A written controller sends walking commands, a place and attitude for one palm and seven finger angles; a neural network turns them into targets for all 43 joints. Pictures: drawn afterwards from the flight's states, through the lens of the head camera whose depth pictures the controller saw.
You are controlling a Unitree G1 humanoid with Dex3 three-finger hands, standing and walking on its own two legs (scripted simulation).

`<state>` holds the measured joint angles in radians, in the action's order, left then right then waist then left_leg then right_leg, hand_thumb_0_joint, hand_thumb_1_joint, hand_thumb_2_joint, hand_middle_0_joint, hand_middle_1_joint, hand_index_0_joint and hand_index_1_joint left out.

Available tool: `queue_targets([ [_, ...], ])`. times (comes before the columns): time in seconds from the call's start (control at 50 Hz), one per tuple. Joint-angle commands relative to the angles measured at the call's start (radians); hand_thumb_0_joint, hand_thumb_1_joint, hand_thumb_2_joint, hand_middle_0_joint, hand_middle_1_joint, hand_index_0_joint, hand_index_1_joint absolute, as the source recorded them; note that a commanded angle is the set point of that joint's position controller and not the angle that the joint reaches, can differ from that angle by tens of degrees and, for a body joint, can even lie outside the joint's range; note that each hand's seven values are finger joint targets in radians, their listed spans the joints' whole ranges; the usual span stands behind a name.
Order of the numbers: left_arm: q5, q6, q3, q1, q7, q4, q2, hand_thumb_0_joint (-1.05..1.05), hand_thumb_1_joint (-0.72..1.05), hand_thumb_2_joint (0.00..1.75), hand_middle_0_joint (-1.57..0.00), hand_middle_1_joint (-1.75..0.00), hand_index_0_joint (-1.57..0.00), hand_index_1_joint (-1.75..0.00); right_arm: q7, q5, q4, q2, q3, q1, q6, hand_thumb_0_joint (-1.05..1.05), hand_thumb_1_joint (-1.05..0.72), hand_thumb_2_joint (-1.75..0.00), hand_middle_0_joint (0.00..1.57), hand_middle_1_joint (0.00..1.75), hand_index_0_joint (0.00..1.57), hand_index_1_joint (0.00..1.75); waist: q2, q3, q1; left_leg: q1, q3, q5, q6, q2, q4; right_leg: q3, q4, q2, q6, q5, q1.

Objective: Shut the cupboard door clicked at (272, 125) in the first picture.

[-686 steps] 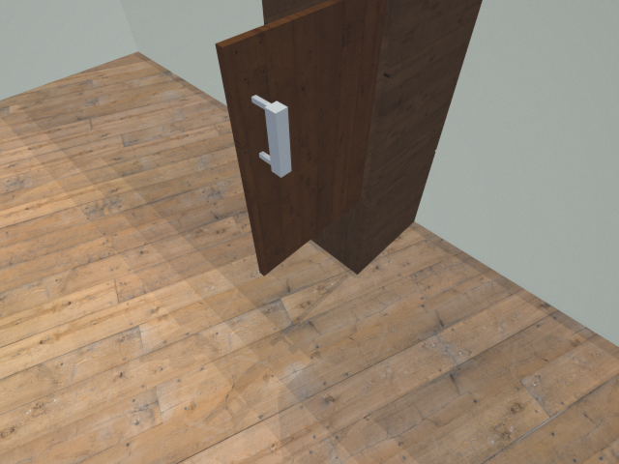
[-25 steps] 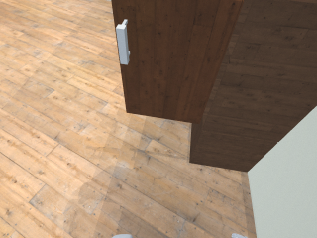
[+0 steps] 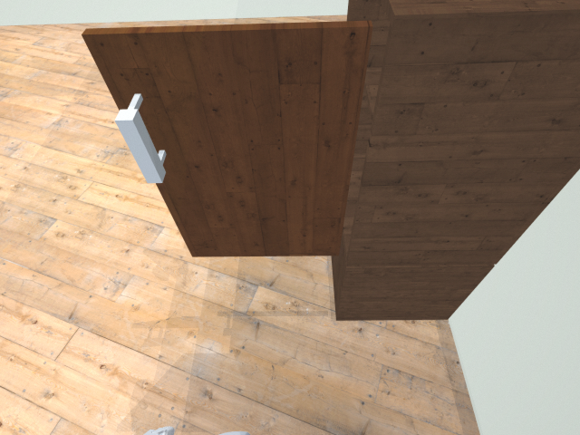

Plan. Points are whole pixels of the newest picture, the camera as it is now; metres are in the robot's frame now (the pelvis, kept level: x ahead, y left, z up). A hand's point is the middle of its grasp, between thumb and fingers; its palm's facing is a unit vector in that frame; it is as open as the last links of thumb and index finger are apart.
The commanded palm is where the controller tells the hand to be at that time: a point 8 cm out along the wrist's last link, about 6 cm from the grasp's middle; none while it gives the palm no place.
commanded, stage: come to a stop and stand still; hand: left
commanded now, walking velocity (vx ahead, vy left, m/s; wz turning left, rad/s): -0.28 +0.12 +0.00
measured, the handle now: (146, 139) +0.54 +0.26 +0.09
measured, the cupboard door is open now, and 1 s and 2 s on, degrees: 90 90 90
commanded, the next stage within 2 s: look again from close up in 0.96 s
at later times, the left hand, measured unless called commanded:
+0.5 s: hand out of the picture +0.04 +0.21 -0.17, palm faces +0.04 -0.98 -0.20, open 7.4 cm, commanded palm none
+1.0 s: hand out of the picture -0.01 +0.15 -0.17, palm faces +0.03 -0.99 -0.16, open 7.4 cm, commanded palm none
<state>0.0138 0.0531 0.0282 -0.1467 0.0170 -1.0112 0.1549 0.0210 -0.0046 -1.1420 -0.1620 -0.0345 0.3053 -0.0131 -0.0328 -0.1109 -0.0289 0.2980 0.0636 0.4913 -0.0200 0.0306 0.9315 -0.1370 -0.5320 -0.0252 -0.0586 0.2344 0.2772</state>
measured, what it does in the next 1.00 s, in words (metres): steps on the spot: left foot, then right foot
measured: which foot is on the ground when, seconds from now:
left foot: up 0.00-0.20, down 0.22-1.00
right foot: down 0.00-0.24, up 0.26-0.54, down 0.56-1.00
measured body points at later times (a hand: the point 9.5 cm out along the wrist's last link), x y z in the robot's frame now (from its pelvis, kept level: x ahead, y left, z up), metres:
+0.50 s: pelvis +0.01 +0.03 +0.00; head +0.05 +0.03 +0.45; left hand +0.04 +0.26 -0.16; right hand +0.08 -0.21 -0.15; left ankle +0.05 +0.13 -0.73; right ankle -0.06 -0.10 -0.71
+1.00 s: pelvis +0.00 -0.01 +0.00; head +0.02 -0.01 +0.45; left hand -0.01 +0.20 -0.16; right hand -0.04 -0.23 -0.16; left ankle +0.05 +0.13 -0.73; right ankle -0.06 -0.11 -0.73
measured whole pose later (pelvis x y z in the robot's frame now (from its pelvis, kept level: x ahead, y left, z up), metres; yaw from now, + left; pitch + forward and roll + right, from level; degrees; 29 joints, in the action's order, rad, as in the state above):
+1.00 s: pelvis +0.00 -0.01 +0.00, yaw +0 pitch -2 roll +0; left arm 0.00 0.01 0.00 -0.29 0.03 -1.13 0.13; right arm 0.03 -0.01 -1.18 -0.13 -0.02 0.30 -0.02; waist 0.01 -0.06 -0.02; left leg 0.25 0.03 0.17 -0.03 0.05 0.44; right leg -0.07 -0.42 0.01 -0.03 0.34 0.05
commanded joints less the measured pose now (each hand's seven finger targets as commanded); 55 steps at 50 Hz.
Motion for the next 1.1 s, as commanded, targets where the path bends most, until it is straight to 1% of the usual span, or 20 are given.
queue_targets([
  [0.0,0.0,-0.014,0.023,-0.056,0.026,0.021,0.142,0.0,0.9,0.9,-0.2,-0.3,-0.2,-0.3,0.001,0.009,0.029,-0.007,0.002,0.07,-0.015,0.0,-0.9,-0.9,0.2,0.3,0.2,0.3,0.136,0.145,0.014,0.006,-0.03,-0.065,-0.026,0.023,-0.081,0.144,0.191,-0.258,-0.122,-0.678,-0.086],
  [0.1,0.006,-0.039,0.049,-0.083,0.033,0.009,0.164,0.0,0.9,0.9,-0.2,-0.3,-0.2,-0.3,0.002,-0.001,0.059,-0.02,-0.016,0.036,-0.028,0.0,-0.9,-0.9,0.2,0.3,0.2,0.3,0.136,0.142,0.034,0.017,-0.009,-0.114,-0.035,-0.002,-0.242,0.184,0.142,-0.272,-0.126,-0.578,-0.123],
  [0.16,0.001,-0.051,0.05,-0.068,0.03,0.007,0.158,0.0,0.9,0.9,-0.2,-0.3,-0.2,-0.3,0.004,-0.003,0.057,-0.029,-0.023,0.054,-0.02,0.0,-0.9,-0.9,0.2,0.3,0.2,0.3,0.159,0.135,0.009,-0.115,-0.012,-0.323,-0.023,0.01,-0.45,0.158,0.07,-0.233,-0.066,-0.389,-0.031],
  [0.18,-0.004,-0.058,0.045,-0.08,0.027,0.016,0.131,0.0,0.9,0.9,-0.2,-0.3,-0.2,-0.3,0.005,-0.007,0.065,-0.068,-0.027,0.059,-0.012,0.0,-0.9,-0.9,0.2,0.3,0.2,0.3,0.072,0.143,0.015,-0.162,-0.078,-0.487,0.014,0.083,-0.492,0.123,0.008,-0.173,-0.019,-0.274,0.015],
  [0.2,-0.009,-0.065,0.035,-0.108,0.025,0.024,0.09,0.0,0.9,0.9,-0.2,-0.3,-0.2,-0.3,0.01,-0.014,0.088,-0.119,-0.033,0.034,-0.004,0.0,-0.9,-0.9,0.2,0.3,0.2,0.3,-0.085,0.142,0.033,-0.126,-0.237,-0.699,0.091,0.226,-0.538,0.066,-0.054,-0.081,0.039,-0.065,0.043],
  [0.22,-0.011,-0.07,0.03,-0.112,0.027,0.029,0.069,0.0,0.9,0.9,-0.2,-0.3,-0.2,-0.3,0.017,-0.017,0.106,-0.155,-0.037,0.015,-0.004,0.0,-0.9,-0.9,0.2,0.3,0.2,0.3,-0.164,0.132,0.032,-0.055,-0.284,-0.789,0.171,0.313,-0.595,0.05,-0.161,-0.028,0.058,0.2,0.003],
  [0.24,-0.008,-0.079,0.031,-0.098,0.028,0.027,0.076,0.0,0.9,0.9,-0.2,-0.3,-0.2,-0.3,0.023,-0.021,0.114,-0.147,-0.035,-0.021,-0.001,0.0,-0.9,-0.9,0.2,0.3,0.2,0.3,-0.146,0.119,0.028,-0.021,-0.275,-0.707,0.206,0.313,-0.634,0.089,-0.285,-0.01,0.053,0.31,0.001],
  [0.3,-0.001,-0.089,0.036,-0.107,0.019,0.011,0.09,0.0,0.9,0.9,-0.2,-0.3,-0.2,-0.3,0.037,-0.022,0.133,-0.13,-0.023,-0.073,0.009,0.0,-0.9,-0.9,0.2,0.3,0.2,0.3,-0.178,0.111,0.038,-0.052,-0.229,-0.729,0.206,0.278,-0.614,0.159,-0.413,-0.019,0.051,0.303,0.071],
  [0.36,-0.002,-0.086,0.031,-0.103,0.013,0.006,0.079,0.0,0.9,0.9,-0.2,-0.3,-0.2,-0.3,0.037,-0.022,0.136,-0.142,-0.029,-0.071,0.01,0.0,-0.9,-0.9,0.2,0.3,0.2,0.3,-0.075,0.137,0.028,-0.137,-0.206,-0.749,0.202,0.263,-0.588,0.137,-0.336,-0.015,0.063,0.282,0.083],
  [0.42,-0.003,-0.084,0.025,-0.1,0.009,0.01,0.068,0.0,0.9,0.9,-0.2,-0.3,-0.2,-0.3,0.032,-0.021,0.122,-0.18,-0.043,-0.048,0.007,0.0,-0.9,-0.9,0.2,0.3,0.2,0.3,-0.103,0.188,0.004,-0.211,-0.212,-0.683,0.191,0.262,-0.588,0.108,-0.21,-0.012,0.07,0.276,0.052],
  [0.5,0.0,-0.071,0.026,-0.184,0.008,-0.014,0.078,0.0,0.9,0.9,-0.2,-0.3,-0.2,-0.3,0.025,-0.009,0.119,-0.18,-0.048,-0.065,0.004,0.0,-0.9,-0.9,0.2,0.3,0.2,0.3,-0.081,0.209,0.031,-0.161,-0.171,-0.582,0.125,0.2,-0.513,0.091,0.118,-0.005,0.062,0.036,-0.114],
  [0.54,0.01,-0.059,0.033,-0.179,0.016,-0.016,0.151,0.0,0.9,0.9,-0.2,-0.3,-0.2,-0.3,0.016,0.002,0.134,-0.111,-0.037,-0.085,0.001,0.0,-0.9,-0.9,0.2,0.3,0.2,0.3,0.157,0.162,0.021,-0.024,-0.044,-0.356,0.027,0.066,-0.419,0.276,0.231,-0.166,0.002,-0.156,-0.164],
  [0.56,0.004,-0.051,0.029,-0.144,0.016,-0.014,0.17,0.0,0.9,0.9,-0.2,-0.3,-0.2,-0.3,0.006,0.0,0.137,-0.072,-0.023,-0.107,-0.002,0.0,-0.9,-0.9,0.2,0.3,0.2,0.3,0.2,0.115,0.016,-0.015,-0.023,-0.225,0.002,0.021,-0.424,0.288,0.245,-0.235,-0.042,-0.199,-0.105],
  [0.58,0.001,-0.049,0.018,-0.118,0.014,-0.01,0.169,0.0,0.9,0.9,-0.2,-0.3,-0.2,-0.3,-0.002,-0.004,0.13,-0.072,-0.021,-0.109,-0.002,0.0,-0.9,-0.9,0.2,0.3,0.2,0.3,0.139,0.11,0.007,-0.071,-0.028,-0.237,-0.005,0.007,-0.425,0.258,0.223,-0.231,-0.053,-0.172,-0.046],
  [0.64,-0.006,-0.037,0.004,-0.124,0.021,-0.029,0.12,0.0,0.9,0.9,-0.2,-0.3,-0.2,-0.3,0.003,-0.01,0.085,-0.088,-0.017,-0.078,0.002,0.0,-0.9,-0.9,0.2,0.3,0.2,0.3,0.181,0.104,0.008,-0.131,-0.05,-0.437,0.008,0.05,-0.459,0.187,0.176,-0.141,0.001,-0.253,-0.053],
  [0.76,-0.008,-0.045,-0.003,-0.154,0.02,-0.061,0.105,0.0,0.9,0.9,-0.2,-0.3,-0.2,-0.3,0.005,-0.01,0.026,-0.07,-0.007,-0.027,-0.003,0.0,-0.9,-0.9,0.2,0.3,0.2,0.3,0.041,-0.018,0.012,-0.111,-0.07,-0.351,0.011,0.066,-0.519,0.183,0.258,-0.099,0.015,0.092,0.0],
  [1.02,-0.015,-0.036,-0.008,-0.218,0.025,-0.104,0.068,0.0,0.9,0.9,-0.2,-0.3,-0.2,-0.3,0.018,-0.009,-0.016,-0.055,0.004,0.041,0.014,0.0,-0.9,-0.9,0.2,0.3,0.2,0.3,0.04,0.033,0.023,-0.126,-0.074,-0.449,0.011,0.076,-0.524,0.155,0.234,-0.095,0.014,-0.062,-0.104],
  [1.04,0.015,-0.001,-0.015,-0.296,0.06,-0.109,0.088,0.0,0.9,0.9,-0.2,-0.3,-0.2,-0.3,0.004,0.0,0.073,-0.066,0.016,-0.098,0.041,0.0,-0.9,-0.9,0.2,0.3,0.2,0.3,0.074,0.004,0.076,-0.036,-0.03,-0.446,0.003,0.056,-0.272,0.273,0.235,-0.15,0.069,-0.664,-0.057],
  [1.06,0.02,0.006,0.002,-0.26,0.063,-0.075,0.136,0.0,0.9,0.9,-0.2,-0.3,-0.2,-0.3,0.004,-0.008,0.132,-0.042,0.02,-0.031,0.039,0.0,-0.9,-0.9,0.2,0.3,0.2,0.3,0.087,0.025,0.003,0.026,-0.014,-0.286,0.003,0.019,-0.321,0.226,0.137,-0.198,0.047,-1.039,-0.195],
  [1.08,0.008,0.01,-0.001,-0.266,0.056,-0.052,0.135,0.0,0.9,0.9,-0.2,-0.3,-0.2,-0.3,0.009,-0.013,0.111,-0.014,0.018,0.044,0.043,0.0,-0.9,-0.9,0.2,0.3,0.2,0.3,0.105,0.128,-0.003,-0.026,0.017,-0.264,0.034,-0.003,-0.375,0.189,0.033,-0.19,0.028,-1.188,-0.264],
])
